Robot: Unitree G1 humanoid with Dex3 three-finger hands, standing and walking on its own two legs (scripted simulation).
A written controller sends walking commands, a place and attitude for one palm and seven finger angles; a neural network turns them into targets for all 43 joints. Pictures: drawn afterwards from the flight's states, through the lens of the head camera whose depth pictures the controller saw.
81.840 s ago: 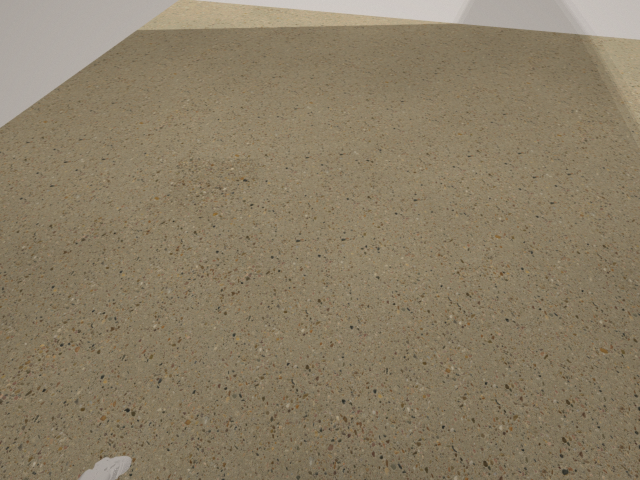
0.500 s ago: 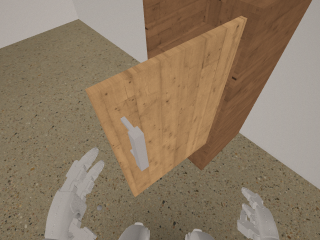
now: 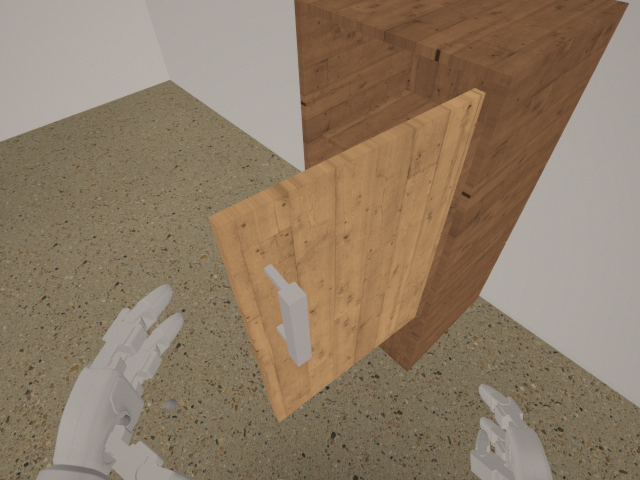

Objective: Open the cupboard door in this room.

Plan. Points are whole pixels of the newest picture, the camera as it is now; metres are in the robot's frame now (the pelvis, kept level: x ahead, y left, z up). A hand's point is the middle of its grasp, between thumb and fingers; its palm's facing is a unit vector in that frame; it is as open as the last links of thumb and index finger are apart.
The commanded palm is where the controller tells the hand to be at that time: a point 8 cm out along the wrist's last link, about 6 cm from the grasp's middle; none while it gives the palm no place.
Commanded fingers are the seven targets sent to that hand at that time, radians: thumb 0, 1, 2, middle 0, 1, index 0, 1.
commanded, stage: draw the hand back to the body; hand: left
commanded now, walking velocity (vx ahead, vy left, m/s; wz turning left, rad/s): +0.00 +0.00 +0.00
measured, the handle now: (287, 316) +0.31 +0.07 +0.04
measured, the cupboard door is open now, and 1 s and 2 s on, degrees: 85 85 85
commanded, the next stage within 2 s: step back with the hand held close in 1.10 s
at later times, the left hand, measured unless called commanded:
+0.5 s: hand (68, 335) +0.21 +0.24 +0.17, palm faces +0.32 -0.86 -0.40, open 11.8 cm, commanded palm +0.16 +0.29 +0.20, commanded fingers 0.00 0.55 0.75 -0.19 -0.30 -0.19 -0.30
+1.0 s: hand (37, 306) +0.22 +0.25 +0.21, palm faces +0.41 -0.82 -0.41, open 7.5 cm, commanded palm +0.17 +0.30 +0.22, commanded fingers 0.00 0.90 0.90 -0.20 -0.30 -0.20 -0.30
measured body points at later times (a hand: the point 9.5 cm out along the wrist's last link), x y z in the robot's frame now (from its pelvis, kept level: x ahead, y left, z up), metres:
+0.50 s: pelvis +0.02 +0.02 +0.05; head +0.01 +0.00 +0.50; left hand +0.19 +0.29 +0.19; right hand +0.21 -0.20 -0.03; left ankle +0.01 +0.10 -0.69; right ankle +0.00 -0.10 -0.69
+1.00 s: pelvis +0.02 +0.00 +0.06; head +0.01 -0.02 +0.51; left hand +0.19 +0.29 +0.23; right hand +0.20 -0.23 -0.03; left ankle +0.01 +0.10 -0.69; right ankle +0.00 -0.10 -0.69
